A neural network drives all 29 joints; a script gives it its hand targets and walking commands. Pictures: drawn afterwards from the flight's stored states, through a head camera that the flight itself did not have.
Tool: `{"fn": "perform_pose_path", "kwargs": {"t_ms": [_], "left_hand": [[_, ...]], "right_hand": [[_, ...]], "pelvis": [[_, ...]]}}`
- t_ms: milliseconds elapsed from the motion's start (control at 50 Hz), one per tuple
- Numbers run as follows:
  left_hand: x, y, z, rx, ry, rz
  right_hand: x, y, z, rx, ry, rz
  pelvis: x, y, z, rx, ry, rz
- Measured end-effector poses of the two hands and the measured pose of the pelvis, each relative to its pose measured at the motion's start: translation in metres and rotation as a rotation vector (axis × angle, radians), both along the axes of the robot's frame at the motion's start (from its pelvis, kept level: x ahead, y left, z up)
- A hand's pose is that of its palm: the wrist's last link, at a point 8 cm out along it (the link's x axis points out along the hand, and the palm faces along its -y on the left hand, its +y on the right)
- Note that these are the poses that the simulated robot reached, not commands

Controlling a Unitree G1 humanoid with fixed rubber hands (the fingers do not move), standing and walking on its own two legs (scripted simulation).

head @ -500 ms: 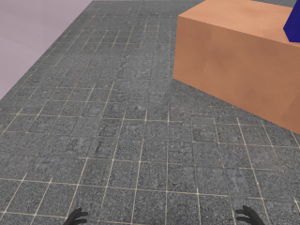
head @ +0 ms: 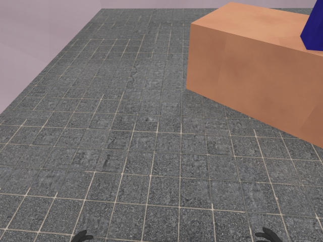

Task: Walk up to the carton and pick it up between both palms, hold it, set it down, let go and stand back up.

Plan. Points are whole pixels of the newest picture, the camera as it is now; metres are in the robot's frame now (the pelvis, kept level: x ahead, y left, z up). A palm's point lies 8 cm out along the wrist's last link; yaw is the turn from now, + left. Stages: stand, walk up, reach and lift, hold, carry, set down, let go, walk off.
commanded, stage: stand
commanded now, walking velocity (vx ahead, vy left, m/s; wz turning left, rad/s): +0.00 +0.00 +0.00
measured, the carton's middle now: out of the picture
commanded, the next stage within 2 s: none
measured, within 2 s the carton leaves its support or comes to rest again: neither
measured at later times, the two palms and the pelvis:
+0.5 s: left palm out of the picture +0.10 +0.26 -0.10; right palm out of the picture +0.10 -0.26 -0.10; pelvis -0.01 +0.00 +0.00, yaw +0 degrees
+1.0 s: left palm out of the picture +0.10 +0.27 -0.11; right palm out of the picture +0.11 -0.26 -0.11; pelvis -0.01 +0.00 +0.00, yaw +0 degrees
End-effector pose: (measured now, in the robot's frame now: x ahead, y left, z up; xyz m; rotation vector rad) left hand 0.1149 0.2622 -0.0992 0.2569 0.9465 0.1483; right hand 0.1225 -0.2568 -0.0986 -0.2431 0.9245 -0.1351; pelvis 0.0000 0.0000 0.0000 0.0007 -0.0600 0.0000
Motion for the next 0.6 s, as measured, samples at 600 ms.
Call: {"fn": "perform_pose_path", "kwargs": {"t_ms": [600], "left_hand": [[-0.019,0.002,-0.006,-0.001,0.038,0.014]], "right_hand": [[-0.019,-0.002,-0.007,0.0,0.043,-0.015]], "pelvis": [[-0.011,0.0,-0.001,0.0,-0.015,0.0]]}}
